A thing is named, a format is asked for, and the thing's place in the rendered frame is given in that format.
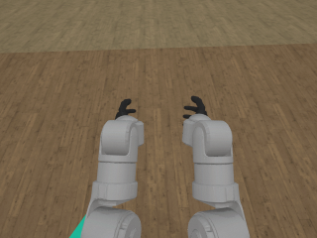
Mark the robot left hand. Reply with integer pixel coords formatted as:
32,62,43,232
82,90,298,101
115,98,136,120

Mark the left robot upper arm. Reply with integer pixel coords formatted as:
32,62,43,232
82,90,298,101
80,206,142,238

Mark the right robot upper arm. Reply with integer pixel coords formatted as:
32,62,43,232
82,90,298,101
187,207,250,238

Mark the robot left forearm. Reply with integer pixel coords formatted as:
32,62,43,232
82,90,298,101
80,115,145,237

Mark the robot right hand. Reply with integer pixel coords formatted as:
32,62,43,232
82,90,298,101
182,95,208,134

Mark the carton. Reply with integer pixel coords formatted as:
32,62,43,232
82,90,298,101
69,214,86,238

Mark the robot right forearm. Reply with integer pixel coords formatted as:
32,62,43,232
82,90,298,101
181,113,251,238

